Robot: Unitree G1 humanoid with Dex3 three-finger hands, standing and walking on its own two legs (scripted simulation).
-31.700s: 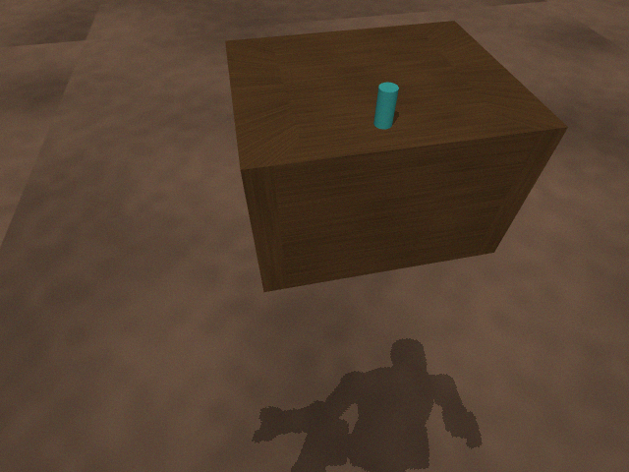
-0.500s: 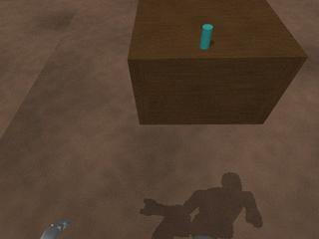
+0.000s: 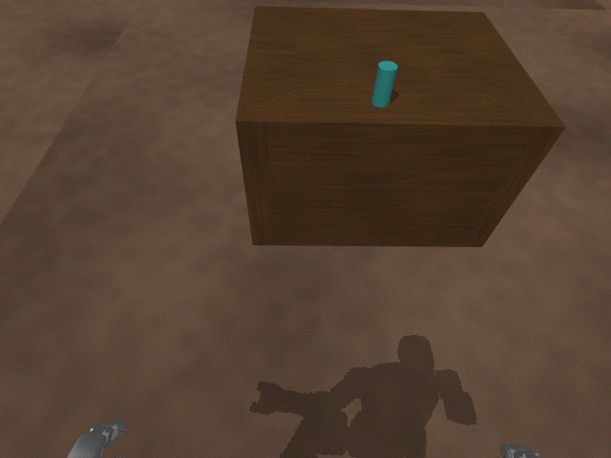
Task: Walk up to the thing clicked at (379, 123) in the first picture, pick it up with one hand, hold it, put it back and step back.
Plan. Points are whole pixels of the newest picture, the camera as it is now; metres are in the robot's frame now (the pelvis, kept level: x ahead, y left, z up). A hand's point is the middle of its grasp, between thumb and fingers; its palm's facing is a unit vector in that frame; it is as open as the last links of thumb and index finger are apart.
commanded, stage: step back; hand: right
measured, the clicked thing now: (384, 84) +1.07 -0.18 -0.12
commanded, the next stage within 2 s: stand in 0.26 s
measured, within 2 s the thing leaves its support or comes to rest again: neither
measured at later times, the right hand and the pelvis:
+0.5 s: hand out of the picture +0.08 -0.25 -0.15, palm faces -0.01 +0.95 -0.31, open 7.4 cm; pelvis -0.01 -0.01 +0.01, yaw +0 degrees
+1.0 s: hand out of the picture +0.05 -0.27 -0.15, palm faces -0.02 +0.95 -0.32, open 7.4 cm; pelvis -0.01 -0.02 +0.01, yaw +0 degrees
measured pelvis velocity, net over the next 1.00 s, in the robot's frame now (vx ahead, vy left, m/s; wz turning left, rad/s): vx -0.01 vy -0.02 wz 0.01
